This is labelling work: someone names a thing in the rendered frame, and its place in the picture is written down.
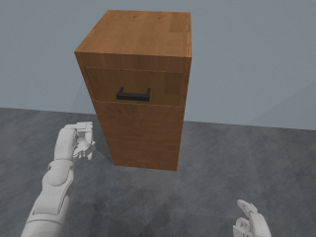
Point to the robot right hand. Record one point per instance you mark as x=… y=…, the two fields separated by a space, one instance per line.
x=256 y=226

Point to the left robot forearm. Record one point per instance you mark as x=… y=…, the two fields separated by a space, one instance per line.
x=49 y=212

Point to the handle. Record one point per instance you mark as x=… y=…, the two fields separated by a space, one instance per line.
x=133 y=96

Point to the drawer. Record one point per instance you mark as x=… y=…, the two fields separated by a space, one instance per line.
x=165 y=86

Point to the cabinet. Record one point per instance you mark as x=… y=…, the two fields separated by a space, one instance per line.
x=140 y=135

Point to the robot left hand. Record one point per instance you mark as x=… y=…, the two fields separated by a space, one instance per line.
x=67 y=142

